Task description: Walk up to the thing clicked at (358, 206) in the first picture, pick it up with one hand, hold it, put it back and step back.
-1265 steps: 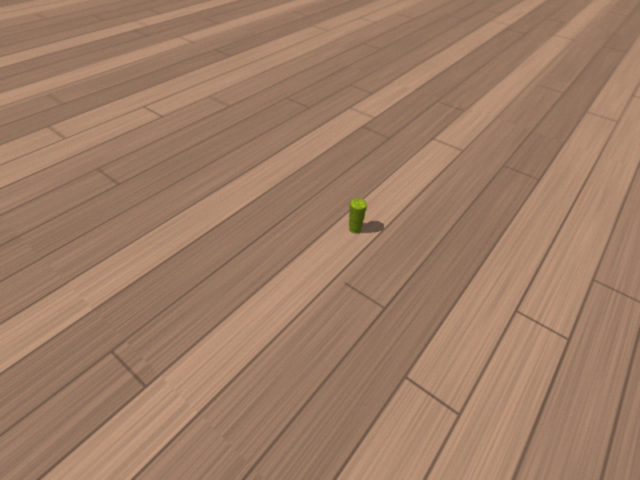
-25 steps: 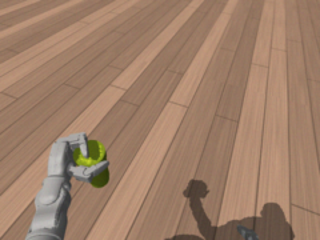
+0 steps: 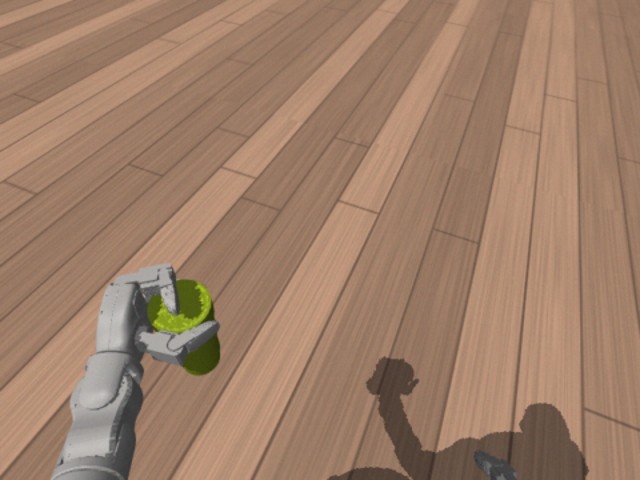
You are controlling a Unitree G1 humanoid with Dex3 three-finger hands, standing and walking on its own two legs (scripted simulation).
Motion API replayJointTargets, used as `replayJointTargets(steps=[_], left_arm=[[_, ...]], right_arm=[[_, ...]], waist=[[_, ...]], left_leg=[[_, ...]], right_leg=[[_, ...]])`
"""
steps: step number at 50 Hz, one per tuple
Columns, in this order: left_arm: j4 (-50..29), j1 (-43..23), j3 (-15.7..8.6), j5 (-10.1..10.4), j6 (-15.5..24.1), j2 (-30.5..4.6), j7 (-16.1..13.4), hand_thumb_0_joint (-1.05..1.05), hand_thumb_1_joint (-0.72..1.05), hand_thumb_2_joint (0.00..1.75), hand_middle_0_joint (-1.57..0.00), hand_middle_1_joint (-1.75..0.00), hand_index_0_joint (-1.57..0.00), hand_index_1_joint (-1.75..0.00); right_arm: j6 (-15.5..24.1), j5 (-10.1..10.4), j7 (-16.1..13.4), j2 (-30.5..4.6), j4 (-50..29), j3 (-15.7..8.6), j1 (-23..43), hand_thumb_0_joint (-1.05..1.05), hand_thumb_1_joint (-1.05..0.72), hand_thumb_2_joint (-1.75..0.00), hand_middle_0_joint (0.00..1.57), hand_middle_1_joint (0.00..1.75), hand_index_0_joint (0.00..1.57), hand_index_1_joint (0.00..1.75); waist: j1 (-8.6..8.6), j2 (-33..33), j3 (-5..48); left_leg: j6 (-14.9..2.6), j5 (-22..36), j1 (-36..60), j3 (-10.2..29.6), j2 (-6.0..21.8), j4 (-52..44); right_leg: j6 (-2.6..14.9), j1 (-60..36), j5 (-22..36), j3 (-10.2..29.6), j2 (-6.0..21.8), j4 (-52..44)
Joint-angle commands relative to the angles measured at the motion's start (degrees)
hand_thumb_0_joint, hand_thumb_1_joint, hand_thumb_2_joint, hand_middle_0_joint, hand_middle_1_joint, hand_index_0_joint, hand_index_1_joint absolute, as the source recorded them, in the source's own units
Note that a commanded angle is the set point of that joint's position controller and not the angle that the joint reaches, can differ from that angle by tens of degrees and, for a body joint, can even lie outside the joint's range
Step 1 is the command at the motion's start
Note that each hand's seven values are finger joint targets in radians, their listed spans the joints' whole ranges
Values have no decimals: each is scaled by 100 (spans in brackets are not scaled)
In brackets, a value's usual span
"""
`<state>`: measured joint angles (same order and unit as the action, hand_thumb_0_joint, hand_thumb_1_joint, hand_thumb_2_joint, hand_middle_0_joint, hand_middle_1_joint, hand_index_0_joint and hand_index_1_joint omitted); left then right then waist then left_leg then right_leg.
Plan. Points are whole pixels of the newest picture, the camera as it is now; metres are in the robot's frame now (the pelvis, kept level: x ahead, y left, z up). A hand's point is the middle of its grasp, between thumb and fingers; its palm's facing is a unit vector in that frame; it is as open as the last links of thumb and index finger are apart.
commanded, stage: hold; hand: left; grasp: from the side
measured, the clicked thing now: (191, 334) +0.34 +0.18 -0.02
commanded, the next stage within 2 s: crouch in 1.16 s
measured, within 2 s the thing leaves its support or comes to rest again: neither
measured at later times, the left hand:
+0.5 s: hand (183, 308) +0.33 +0.17 +0.06, palm faces +0.07 -1.00 +0.01, open 6.3 cm
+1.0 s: hand (185, 305) +0.34 +0.17 +0.06, palm faces +0.07 -1.00 +0.00, open 6.3 cm
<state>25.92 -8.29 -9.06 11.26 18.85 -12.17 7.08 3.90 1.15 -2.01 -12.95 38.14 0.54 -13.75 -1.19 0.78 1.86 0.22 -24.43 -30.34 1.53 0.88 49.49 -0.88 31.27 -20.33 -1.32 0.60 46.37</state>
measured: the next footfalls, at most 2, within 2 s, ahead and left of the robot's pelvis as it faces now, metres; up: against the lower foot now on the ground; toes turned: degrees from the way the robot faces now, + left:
none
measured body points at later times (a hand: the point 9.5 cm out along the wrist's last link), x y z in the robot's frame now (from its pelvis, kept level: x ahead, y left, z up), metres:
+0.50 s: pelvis +0.00 +0.00 +0.00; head +0.03 +0.00 +0.45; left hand +0.32 +0.22 +0.06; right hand +0.13 -0.25 -0.10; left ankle +0.01 +0.12 -0.70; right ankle +0.03 -0.13 -0.70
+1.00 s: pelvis +0.00 -0.01 +0.00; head +0.03 +0.00 +0.45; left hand +0.33 +0.22 +0.06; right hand +0.13 -0.25 -0.10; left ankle +0.01 +0.12 -0.70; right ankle +0.03 -0.13 -0.70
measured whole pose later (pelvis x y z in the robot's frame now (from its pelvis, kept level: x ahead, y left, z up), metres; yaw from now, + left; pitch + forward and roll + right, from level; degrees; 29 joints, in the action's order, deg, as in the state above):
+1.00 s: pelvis +0.00 -0.01 +0.00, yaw +0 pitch +5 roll -1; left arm 28.5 -10.5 -9.3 10.8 19.9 -11.9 6.3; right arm 3.6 1.0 -1.9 -13.0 38.5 0.4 -13.9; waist -1.5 0.8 2.1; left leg 0.6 -24.0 -30.3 1.7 1.0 49.1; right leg -0.5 31.4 -20.2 -1.5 0.5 46.5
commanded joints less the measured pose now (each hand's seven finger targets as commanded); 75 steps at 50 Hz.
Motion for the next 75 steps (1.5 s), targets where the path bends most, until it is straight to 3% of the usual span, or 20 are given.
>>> replayJointTargets(steps=[1, 11, 17, 22, 27, 34, 36, 45, 47, 48, 49, 50, 53, 56, 57, 62, 63, 66, 70, 75], left_arm=[[-1545, -1840, -182, 110, 552, -648, -41, 0, 28, 120, -131, -143, -134, -142], [-1561, -2053, -380, 47, 568, -869, -146, 0, 30, 123, -132, -145, -134, -144], [-1584, -1881, -140, 15, 545, -709, -78, 0, 29, 122, -130, -144, -133, -143], [-1324, -1884, -455, 90, 556, -824, -141, 0, 24, 121, -130, -144, -132, -143], [-1307, -1954, -177, 18, 602, -650, -122, 0, 32, 123, -130, -143, -133, -142], [-1334, -1999, -242, 57, 630, -716, -84, 0, 31, 122, -130, -143, -132, -142], [-1156, -1971, -403, 79, 633, -803, -101, 0, 30, 122, -130, -143, -132, -142], [-1290, -2101, -250, 44, 642, -738, -97, 0, 31, 124, -132, -145, -134, -144], [-1198, -2097, -431, 47, 604, -880, -137, 0, 28, 124, -132, -146, -134, -145], [-1180, -2102, -262, 49, 593, -757, -109, 0, 28, 123, -132, -144, -134, -144], [-1262, -2226, -393, 56, 591, -886, -122, 0, 29, 123, -131, -143, -133, -142], [-1184, -2065, -189, 66, 572, -642, -102, 0, 29, 122, -131, -144, -133, -143], [-1032, -1987, -369, 55, 565, -831, -81, 0, 28, 122, -132, -144, -134, -143], [-1300, -2125, -268, 58, 569, -790, -76, 0, 28, 123, -133, -146, -135, -145], [-1329, -2175, -448, 62, 581, -957, -100, 0, 27, 122, -132, -144, -134, -144], [-1284, -2099, -373, 87, 614, -785, -123, 0, 25, 122, -131, -144, -133, -144], [-1318, -2168, -522, 74, 629, -960, -127, 0, 30, 126, -133, -145, -134, -145], [-1045, -2022, -261, -40, 601, -755, -112, 0, 41, 123, -133, -139, -134, -138], [-528, -1795, -197, -75, 593, -523, -173, 0, 38, 120, -132, -138, -134, -137], [-87, -2315, -378, -72, 960, -564, -238, 0, 37, 120, -129, -137, -131, -135]], right_arm=[[303, -3, -58, -769, -684, -314, 212, 0, -92, -90, 20, 30, 20, 30], [241, -11, -83, -761, -667, -312, 177, 0, -92, -90, 20, 30, 20, 30], [210, -20, -53, -750, -705, -320, 173, 0, -91, -90, 20, 30, 20, 30], [208, -8, -37, -757, -661, -326, 163, 0, -92, -90, 20, 30, 20, 30], [212, -22, -33, -774, -690, -333, 188, 0, -91, -90, 20, 30, 20, 30], [233, -20, -27, -781, -665, -328, 182, 0, -91, -90, 20, 30, 20, 30], [226, -20, -49, -756, -672, -310, 225, 0, -91, -90, 20, 30, 20, 30], [258, -20, -55, -758, -679, -306, 199, 0, -92, -90, 20, 30, 20, 30], [249, -1, -64, -793, -669, -323, 223, 0, -92, -90, 20, 30, 20, 30], [243, -1, -62, -772, -668, -304, 213, 0, -92, -90, 20, 30, 20, 30], [242, -12, -67, -803, -650, -332, 196, 0, -91, -90, 20, 30, 20, 30], [250, -2, -55, -760, -675, -305, 221, 0, -92, -90, 20, 30, 20, 30], [254, -5, -48, -767, -643, -322, 201, 0, -92, -90, 20, 30, 20, 30], [248, 4, -57, -776, -702, -321, 192, 0, -92, -90, 20, 30, 20, 30], [243, -3, -60, -771, -681, -312, 174, 0, -92, -90, 20, 30, 20, 30], [251, -15, -75, -745, -663, -303, 171, 0, -92, -90, 20, 30, 20, 30], [245, -19, -78, -769, -627, -322, 144, 0, -92, -91, 20, 30, 20, 30], [214, -30, -86, -758, -639, -322, 167, 0, -87, -90, 20, 30, 20, 30], [209, -58, -23, -794, -575, -379, 78, 0, -87, -90, 20, 30, 20, 30], [253, -108, 93, -813, -506, -421, 100, 0, -86, -89, 20, 30, 20, 30]], waist=[[-32, 164, 1582], [-19, 62, 1668], [18, 277, 1785], [-2, -21, 1580], [-87, 25, 1513], [-32, 58, 1631], [-25, -61, 1574], [-46, 86, 1669], [-12, 21, 1535], [-54, 45, 1476], [-25, 75, 1624], [-43, -47, 1508], [-23, 36, 1539], [-43, 24, 1616], [8, 47, 1652], [-54, -51, 1662], [-22, 46, 1752], [-84, -6, 1529], [-127, -82, 1357], [-204, -171, 1170]], left_leg=[[-3, 1291, 492, 36, -62, -852], [-40, 1269, 498, -1, -92, -844], [-3, 1637, 635, -11, -90, -805], [-43, 1292, 385, 11, -74, -823], [-45, 1057, 425, 7, -76, -885], [-43, 1042, 428, 1, -89, -859], [-75, 935, 318, -48, -115, -802], [-52, 979, 445, -29, -109, -867], [-58, 890, 372, -25, -96, -896], [-52, 911, 391, -25, -93, -907], [-51, 924, 390, -10, -92, -905], [-56, 899, 405, -24, -105, -906], [-61, 1009, 336, -33, -110, -858], [-75, 1061, 439, -59, -117, -869], [-73, 1052, 392, -54, -119, -863], [-84, 1185, 454, -71, -116, -802], [-75, 1279, 458, -60, -112, -785], [-80, 1157, 404, -76, -113, -794], [-59, 1235, 184, -8, -70, -729], [-82, 554, -437, 26, -75, -389]], right_leg=[[182, -792, 1192, -101, -127, -506], [160, -922, 1228, -56, -94, -582], [186, -989, 1520, -65, -97, -526], [165, -942, 1230, -80, -102, -582], [167, -776, 1045, -76, -108, -588], [171, -862, 1044, -67, -101, -593], [145, -869, 975, -31, -79, -670], [157, -905, 1019, -42, -91, -647], [165, -853, 925, -40, -93, -667], [166, -848, 949, -49, -99, -663], [168, -884, 950, -55, -103, -664], [157, -918, 934, -56, -97, -707], [157, -863, 1028, -48, -92, -659], [149, -940, 1108, -19, -80, -698], [150, -1002, 1091, -19, -79, -694], [131, -982, 1260, -4, -71, -674], [144, -1010, 1323, -10, -77, -636], [152, -859, 1207, -3, -80, -667], [183, -608, 1210, -73, -99, -481], [178, 99, 607, -70, -95, -138]])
